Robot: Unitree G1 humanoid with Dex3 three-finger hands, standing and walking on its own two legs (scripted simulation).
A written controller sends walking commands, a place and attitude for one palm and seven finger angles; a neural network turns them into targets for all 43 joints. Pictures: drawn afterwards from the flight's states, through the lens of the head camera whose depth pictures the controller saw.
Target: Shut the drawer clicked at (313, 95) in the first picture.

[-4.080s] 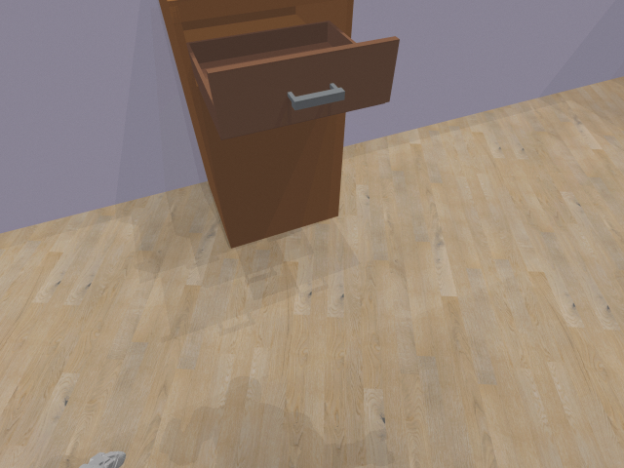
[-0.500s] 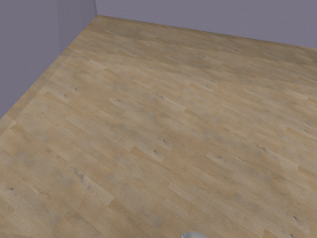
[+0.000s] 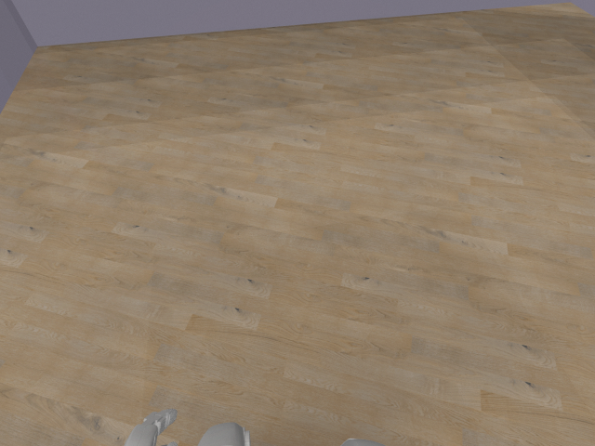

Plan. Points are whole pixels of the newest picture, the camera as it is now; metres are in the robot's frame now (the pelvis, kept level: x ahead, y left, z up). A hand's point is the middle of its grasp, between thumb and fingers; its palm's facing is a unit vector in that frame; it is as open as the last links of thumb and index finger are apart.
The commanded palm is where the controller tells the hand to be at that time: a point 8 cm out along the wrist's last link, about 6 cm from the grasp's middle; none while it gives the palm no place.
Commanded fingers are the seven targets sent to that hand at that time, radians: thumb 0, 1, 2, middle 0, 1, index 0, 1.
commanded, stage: turn to face it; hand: left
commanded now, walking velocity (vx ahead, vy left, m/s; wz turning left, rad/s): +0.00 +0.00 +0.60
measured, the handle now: out of the picture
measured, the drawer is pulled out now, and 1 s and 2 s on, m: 0.29 0.29 0.29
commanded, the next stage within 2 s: none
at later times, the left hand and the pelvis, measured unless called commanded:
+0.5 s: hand out of the picture +0.03 +0.28 -0.16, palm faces +0.33 -0.91 -0.26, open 7.3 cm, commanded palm none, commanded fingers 0.00 0.90 0.90 -0.20 -0.30 -0.20 -0.30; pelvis +0.03 +0.05 +0.02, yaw +15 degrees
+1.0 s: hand out of the picture +0.00 +0.16 -0.13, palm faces +0.56 -0.78 -0.27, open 7.4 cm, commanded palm none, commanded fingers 0.00 0.90 0.90 -0.20 -0.30 -0.20 -0.30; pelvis +0.04 -0.04 +0.02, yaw +35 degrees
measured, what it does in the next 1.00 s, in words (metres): steps on the spot, turning left: left foot, then right foot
